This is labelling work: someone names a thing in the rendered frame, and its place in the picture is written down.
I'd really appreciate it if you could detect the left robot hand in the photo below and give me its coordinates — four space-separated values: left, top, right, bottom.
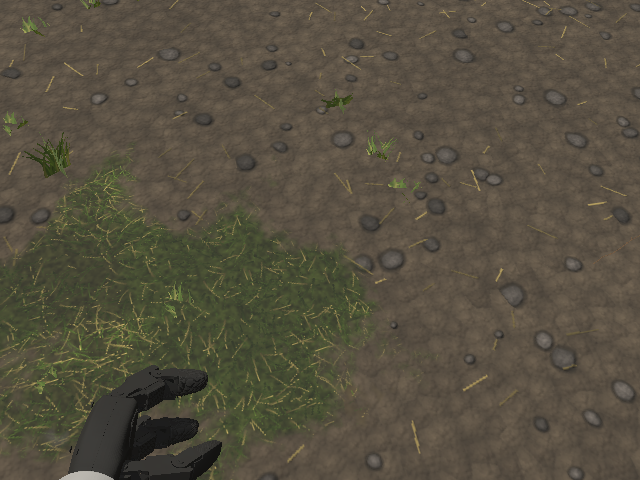
68 365 222 480

